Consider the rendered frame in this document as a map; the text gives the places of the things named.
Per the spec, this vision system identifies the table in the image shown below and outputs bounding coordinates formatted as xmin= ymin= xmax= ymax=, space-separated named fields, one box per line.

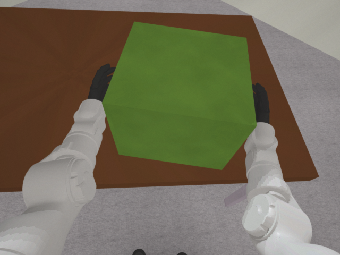
xmin=0 ymin=7 xmax=319 ymax=207

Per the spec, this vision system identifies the carton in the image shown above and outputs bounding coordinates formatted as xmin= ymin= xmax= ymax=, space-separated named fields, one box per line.
xmin=102 ymin=22 xmax=257 ymax=170

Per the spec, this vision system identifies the right robot hand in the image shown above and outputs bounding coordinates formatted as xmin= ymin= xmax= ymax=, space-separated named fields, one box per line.
xmin=252 ymin=83 xmax=270 ymax=124

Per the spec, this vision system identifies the robot left forearm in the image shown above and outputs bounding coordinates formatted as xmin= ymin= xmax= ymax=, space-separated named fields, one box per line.
xmin=22 ymin=99 xmax=106 ymax=204

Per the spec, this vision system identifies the left robot hand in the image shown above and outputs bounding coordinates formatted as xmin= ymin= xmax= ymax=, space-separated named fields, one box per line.
xmin=88 ymin=63 xmax=116 ymax=102

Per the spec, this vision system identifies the left robot upper arm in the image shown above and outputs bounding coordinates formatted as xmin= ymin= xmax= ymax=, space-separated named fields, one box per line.
xmin=0 ymin=157 xmax=96 ymax=255

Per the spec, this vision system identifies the robot right forearm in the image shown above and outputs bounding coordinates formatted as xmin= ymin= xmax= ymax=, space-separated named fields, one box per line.
xmin=244 ymin=122 xmax=302 ymax=211

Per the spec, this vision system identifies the right robot upper arm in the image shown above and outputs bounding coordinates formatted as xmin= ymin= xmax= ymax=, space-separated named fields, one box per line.
xmin=242 ymin=194 xmax=340 ymax=255

